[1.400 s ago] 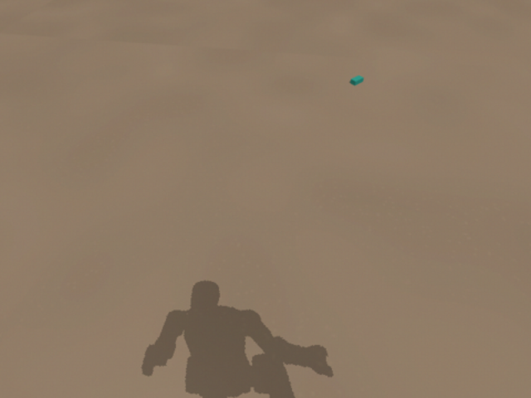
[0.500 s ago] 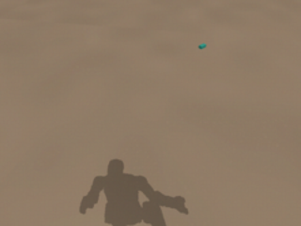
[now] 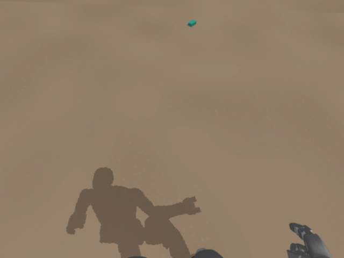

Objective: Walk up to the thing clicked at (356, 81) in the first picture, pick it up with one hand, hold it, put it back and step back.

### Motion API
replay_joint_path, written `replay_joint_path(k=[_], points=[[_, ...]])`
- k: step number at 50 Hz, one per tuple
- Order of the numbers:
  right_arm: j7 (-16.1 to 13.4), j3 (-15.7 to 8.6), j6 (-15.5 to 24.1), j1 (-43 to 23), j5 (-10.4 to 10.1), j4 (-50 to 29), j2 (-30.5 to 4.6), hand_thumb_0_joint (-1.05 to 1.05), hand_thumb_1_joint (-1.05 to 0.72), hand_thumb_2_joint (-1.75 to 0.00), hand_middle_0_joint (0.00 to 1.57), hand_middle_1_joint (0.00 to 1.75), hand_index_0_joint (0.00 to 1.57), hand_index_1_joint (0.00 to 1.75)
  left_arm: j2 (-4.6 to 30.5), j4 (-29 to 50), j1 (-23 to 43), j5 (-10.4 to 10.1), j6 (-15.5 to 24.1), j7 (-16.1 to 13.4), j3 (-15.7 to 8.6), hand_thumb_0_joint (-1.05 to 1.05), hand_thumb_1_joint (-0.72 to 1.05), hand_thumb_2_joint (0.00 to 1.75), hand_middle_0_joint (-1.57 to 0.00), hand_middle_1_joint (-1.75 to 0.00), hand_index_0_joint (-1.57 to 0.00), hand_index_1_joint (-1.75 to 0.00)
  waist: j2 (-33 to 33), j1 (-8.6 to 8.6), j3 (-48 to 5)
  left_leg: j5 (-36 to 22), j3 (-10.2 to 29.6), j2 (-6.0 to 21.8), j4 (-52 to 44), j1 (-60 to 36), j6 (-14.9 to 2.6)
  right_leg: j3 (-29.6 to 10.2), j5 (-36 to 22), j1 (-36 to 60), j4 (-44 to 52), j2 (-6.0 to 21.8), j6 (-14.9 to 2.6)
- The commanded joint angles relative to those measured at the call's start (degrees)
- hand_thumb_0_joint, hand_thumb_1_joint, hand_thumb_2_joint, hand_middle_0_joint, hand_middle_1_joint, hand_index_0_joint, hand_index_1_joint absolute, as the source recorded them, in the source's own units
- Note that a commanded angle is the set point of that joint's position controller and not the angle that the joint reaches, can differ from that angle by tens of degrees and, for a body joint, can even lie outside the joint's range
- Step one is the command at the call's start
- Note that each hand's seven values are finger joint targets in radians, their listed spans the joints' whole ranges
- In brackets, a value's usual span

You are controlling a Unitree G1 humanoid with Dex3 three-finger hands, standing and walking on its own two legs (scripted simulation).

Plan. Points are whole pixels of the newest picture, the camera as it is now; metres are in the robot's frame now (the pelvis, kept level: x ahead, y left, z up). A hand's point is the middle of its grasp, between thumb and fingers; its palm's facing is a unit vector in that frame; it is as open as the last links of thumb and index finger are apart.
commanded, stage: walk up
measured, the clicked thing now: (192, 23) +2.39 -0.20 -0.75
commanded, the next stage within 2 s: stand in 1.58 s
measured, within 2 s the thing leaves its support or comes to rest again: neither
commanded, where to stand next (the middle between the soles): +0.08 -0.03 m, yaw -27 degrees
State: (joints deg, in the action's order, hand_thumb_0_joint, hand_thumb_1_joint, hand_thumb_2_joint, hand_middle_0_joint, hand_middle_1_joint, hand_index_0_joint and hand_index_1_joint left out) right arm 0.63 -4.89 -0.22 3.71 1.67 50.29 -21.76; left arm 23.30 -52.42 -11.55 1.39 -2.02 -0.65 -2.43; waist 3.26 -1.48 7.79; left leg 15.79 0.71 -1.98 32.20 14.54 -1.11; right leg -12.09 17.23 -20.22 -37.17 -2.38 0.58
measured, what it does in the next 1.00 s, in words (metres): steps on the spot, turning right: right foot, then left foot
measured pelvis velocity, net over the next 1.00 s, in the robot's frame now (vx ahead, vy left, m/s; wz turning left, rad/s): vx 0.00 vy -0.03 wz -0.41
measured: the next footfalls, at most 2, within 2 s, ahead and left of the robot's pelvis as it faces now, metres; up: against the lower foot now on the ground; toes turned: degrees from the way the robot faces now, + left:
right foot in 0.38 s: +0.00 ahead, -0.16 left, +0.00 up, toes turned -22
left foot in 0.72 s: +0.06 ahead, +0.10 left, +0.00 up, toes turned -8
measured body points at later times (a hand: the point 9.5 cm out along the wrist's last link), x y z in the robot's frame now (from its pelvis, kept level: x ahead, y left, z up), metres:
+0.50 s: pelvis -0.01 -0.02 +0.00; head +0.02 -0.04 +0.45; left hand +0.18 +0.26 -0.10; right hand -0.05 -0.34 -0.12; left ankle +0.01 +0.11 -0.68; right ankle -0.02 -0.12 -0.73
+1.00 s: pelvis +0.00 -0.03 -0.01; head +0.03 -0.03 +0.44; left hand +0.20 +0.24 -0.12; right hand -0.05 -0.36 -0.12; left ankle +0.08 +0.10 -0.73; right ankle -0.04 -0.14 -0.73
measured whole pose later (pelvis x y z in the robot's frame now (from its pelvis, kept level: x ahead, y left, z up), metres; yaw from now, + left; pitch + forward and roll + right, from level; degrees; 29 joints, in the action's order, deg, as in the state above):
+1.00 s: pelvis +0.00 -0.03 -0.01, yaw -24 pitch -3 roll -2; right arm 0.8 -2.0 -0.3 12.4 1.7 47.9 -23.4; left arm 23.2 -50.5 -13.7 1.4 0.8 0.3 -3.2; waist -1.2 0.4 7.0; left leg 20.2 -1.3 7.0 42.3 18.6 1.3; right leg -0.9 18.2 -15.2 -37.0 -2.7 -0.8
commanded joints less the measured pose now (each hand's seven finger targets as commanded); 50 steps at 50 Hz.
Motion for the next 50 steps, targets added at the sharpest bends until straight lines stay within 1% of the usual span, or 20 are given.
replay_joint_path(k=[1,3,6,11,18,19,20,21,25,31,34,35,36,37,38,41,46,48,49,50], points=[[-0.9,-5.7,1.1,2.5,-0.2,-6.3,-18.0,0.00,-0.90,-0.90,0.20,0.30,0.20,0.30,12.5,6.8,-2.3,0.2,0.7,-1.1,-2.8,0.00,0.90,0.90,-0.20,-0.30,-0.20,-0.30,-12.9,3.01,-8.0,-6.3,23.7,28.0,-18.2,-3.9,-13.73,3.1,14.4,-7.9,-25.6,1.0,-0.50],[-1.2,-4.3,1.8,0.8,0.1,-6.9,-13.9,0.00,-0.90,-0.90,0.20,0.30,0.20,0.30,12.4,5.4,-3.4,-0.5,0.6,0.4,-4.0,0.00,0.90,0.90,-0.20,-0.30,-0.20,-0.30,-9.8,1.24,-4.4,-6.8,13.6,19.6,-16.6,-3.4,-9.73,2.6,7.9,-8.2,-27.3,1.6,-0.51],[-0.9,-3.8,2.6,6.0,0.0,-6.7,-14.4,0.00,-0.90,-0.90,0.20,0.30,0.20,0.30,10.7,6.7,-3.5,-0.4,0.9,2.0,-3.8,0.00,0.90,0.90,-0.20,-0.30,-0.20,-0.30,-12.7,2.77,-4.4,-13.9,7.6,16.3,-14.1,-11.0,-7.89,5.7,4.7,-10.8,-18.7,2.2,-0.27],[-0.7,-4.1,2.7,12.8,-0.1,-7.7,-15.9,0.00,-0.90,-0.90,0.20,0.30,0.20,0.30,9.3,10.0,0.7,0.1,1.1,2.4,-3.4,0.00,0.90,0.90,-0.20,-0.30,-0.20,-0.30,-12.8,5.30,-6.3,-24.6,4.9,18.4,-10.9,-14.3,-8.00,9.8,6.8,-7.0,-9.6,2.4,-0.62],[-0.1,-3.1,1.1,9.8,-0.6,-10.4,-15.9,0.00,-0.90,-0.90,0.20,0.30,0.20,0.30,8.8,7.5,-7.5,0.5,2.6,1.7,-4.1,0.00,0.90,0.90,-0.20,-0.30,-0.20,-0.30,-10.5,0.61,-8.6,-17.2,-0.3,17.4,1.3,-2.8,-7.27,14.4,-0.1,12.4,11.6,0.6,-3.83],[-0.1,-2.0,1.0,11.4,-0.9,-10.6,-12.7,0.00,-0.90,-0.90,0.20,0.30,0.20,0.30,12.2,6.9,-10.3,0.8,3.4,1.2,-5.2,0.00,0.90,0.90,-0.20,-0.30,-0.20,-0.30,-0.6,-0.93,-10.2,-9.7,-3.2,13.4,12.1,3.2,-4.03,4.0,-1.2,19.4,17.5,5.3,-5.63],[0.0,-0.2,1.0,12.2,-1.1,-12.1,-7.8,0.00,-0.90,-0.90,0.20,0.30,0.20,0.30,17.8,8.7,-8.3,1.3,4.1,0.8,-6.5,0.00,0.90,0.90,-0.20,-0.30,-0.20,-0.30,15.1,-0.05,-9.1,15.6,-6.4,4.2,23.1,19.6,0.75,-19.1,-6.3,25.7,20.2,18.3,-11.25],[-1.0,-1.4,0.4,9.8,-0.8,-11.0,-12.9,0.00,-0.90,-0.90,0.20,0.30,0.20,0.30,18.6,9.7,-6.8,0.4,3.8,0.9,-6.4,0.00,0.90,0.90,-0.20,-0.30,-0.20,-0.30,7.8,-1.76,-7.0,21.9,-1.4,4.6,28.9,18.3,1.16,-23.2,-4.7,17.0,19.2,23.9,-19.30],[-0.8,-1.2,0.9,14.0,-0.6,-7.1,-13.3,0.00,-0.90,-0.90,0.20,0.30,0.20,0.30,13.7,10.7,-2.4,-0.5,3.7,0.1,-4.7,0.00,0.90,0.90,-0.20,-0.30,-0.20,-0.30,5.7,1.70,-4.7,11.6,0.3,6.0,25.3,13.6,1.04,-6.4,-10.7,11.1,15.6,13.0,-13.31],[-1.0,-1.2,1.8,13.0,-0.3,-6.1,-11.6,0.00,-0.90,-0.90,0.20,0.30,0.20,0.30,13.2,12.2,-3.4,0.1,3.4,0.2,-4.4,0.00,0.90,0.90,-0.20,-0.30,-0.20,-0.30,6.1,0.62,-6.1,8.7,-1.4,3.6,12.9,5.6,0.84,-5.0,-22.3,5.8,11.1,11.5,-13.11],[-1.5,-1.6,2.6,16.6,-0.5,-4.6,-10.6,0.00,-0.90,-0.90,0.20,0.30,0.20,0.30,12.7,13.4,0.6,-0.6,2.6,0.4,-4.0,0.00,0.90,0.90,-0.20,-0.30,-0.20,-0.30,4.1,4.13,-8.1,0.7,-2.8,1.5,1.2,-5.2,-0.44,-4.5,-21.1,-0.3,4.5,10.5,-11.14],[-1.7,-1.8,3.1,18.0,0.1,-4.3,-11.5,0.00,-0.90,-0.90,0.20,0.30,0.20,0.30,10.4,13.4,0.7,-1.1,2.4,0.4,-3.1,0.00,0.90,0.90,-0.20,-0.30,-0.20,-0.30,0.4,5.10,-8.9,-2.8,0.7,3.4,-5.2,-8.6,-1.34,-3.4,-16.7,-2.4,0.6,8.4,-8.09],[-1.9,-2.6,3.6,17.2,1.1,-5.1,-15.4,0.00,-0.90,-0.90,0.20,0.30,0.20,0.30,6.8,13.8,-0.4,-1.7,2.4,0.3,-2.1,0.00,0.90,0.90,-0.20,-0.30,-0.20,-0.30,-10.2,4.41,-9.4,-5.4,16.5,14.6,-11.3,-11.7,-4.32,-0.9,-6.8,-8.6,-8.1,1.8,-3.79],[-1.8,-3.0,3.8,13.1,0.2,-6.5,-18.8,0.00,-0.90,-0.90,0.20,0.30,0.20,0.30,8.3,12.2,-2.3,-1.5,1.8,-0.3,-2.3,0.00,0.90,0.90,-0.20,-0.30,-0.20,-0.30,-14.8,3.08,-8.2,-1.6,28.0,25.6,-15.4,-5.8,-11.21,4.5,15.6,-8.4,-15.8,-3.5,-2.04],[-1.4,-3.4,3.9,11.5,-0.3,-6.6,-19.4,0.00,-0.90,-0.90,0.20,0.30,0.20,0.30,12.6,10.4,-2.2,-0.8,1.8,-0.7,-3.6,0.00,0.90,0.90,-0.20,-0.30,-0.20,-0.30,-12.2,3.07,-6.4,-1.2,30.8,28.6,-14.9,-1.6,-15.84,3.1,18.4,-5.8,-23.2,-1.1,-1.58],[-1.8,-2.2,4.0,8.9,-0.1,-6.7,-16.2,0.00,-0.90,-0.90,0.20,0.30,0.20,0.30,11.5,8.3,-2.8,-1.0,2.2,0.3,-3.9,0.00,0.90,0.90,-0.20,-0.30,-0.20,-0.30,-12.0,1.61,-3.7,-7.3,14.6,19.9,-11.4,-0.6,-11.26,4.8,14.0,-6.1,-21.3,0.9,-1.93],[-0.7,-1.2,1.8,7.0,0.1,-6.7,-15.2,0.00,-0.90,-0.90,0.20,0.30,0.20,0.30,8.5,4.6,-7.0,-0.6,3.8,0.8,-3.3,0.00,0.90,0.90,-0.20,-0.30,-0.20,-0.30,-14.6,0.35,-8.7,-10.0,4.3,15.0,-1.4,1.7,-8.01,13.8,2.9,9.5,5.3,-0.4,-1.80],[-0.5,0.3,1.0,8.0,-0.7,-6.9,-11.2,0.00,-0.90,-0.90,0.20,0.30,0.20,0.30,10.9,4.1,-6.8,0.2,4.8,-0.1,-3.9,0.00,0.90,0.90,-0.20,-0.30,-0.20,-0.30,-7.4,0.21,-9.7,-6.8,1.1,11.1,7.3,6.9,-3.69,6.1,-3.7,15.9,12.3,1.8,-3.21],[-0.3,1.2,0.7,7.0,-1.3,-7.9,-8.1,0.00,-0.90,-0.90,0.20,0.30,0.20,0.30,14.4,4.7,-5.9,0.7,5.6,-0.5,-4.4,0.00,0.90,0.90,-0.20,-0.30,-0.20,-0.30,1.6,0.50,-8.6,2.9,-1.2,6.0,14.6,14.0,0.30,-13.5,-6.9,15.4,15.8,13.7,-7.47],[-1.0,0.3,0.1,5.2,-1.3,-7.3,-10.7,0.00,-0.90,-0.90,0.20,0.30,0.20,0.30,17.8,5.2,-2.8,0.3,5.6,-0.5,-4.3,0.00,0.90,0.90,-0.20,-0.30,-0.20,-0.30,2.8,0.55,-6.8,17.1,1.1,5.7,18.8,9.7,0.44,-20.1,-5.9,4.9,16.6,21.1,-15.16]])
